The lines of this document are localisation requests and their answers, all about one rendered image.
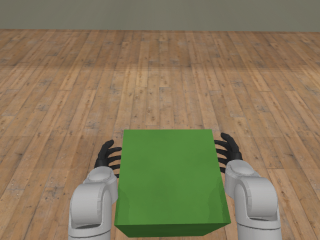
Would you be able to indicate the robot left forearm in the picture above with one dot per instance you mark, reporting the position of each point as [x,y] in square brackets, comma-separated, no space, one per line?
[90,209]

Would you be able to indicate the carton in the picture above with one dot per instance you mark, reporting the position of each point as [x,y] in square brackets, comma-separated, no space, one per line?
[170,184]

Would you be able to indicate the left robot hand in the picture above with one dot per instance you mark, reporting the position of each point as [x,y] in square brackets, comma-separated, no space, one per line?
[103,159]

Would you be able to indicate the robot right forearm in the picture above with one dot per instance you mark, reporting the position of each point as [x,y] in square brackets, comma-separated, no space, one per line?
[255,201]

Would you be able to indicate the right robot hand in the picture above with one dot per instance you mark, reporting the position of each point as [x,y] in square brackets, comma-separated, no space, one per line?
[231,153]

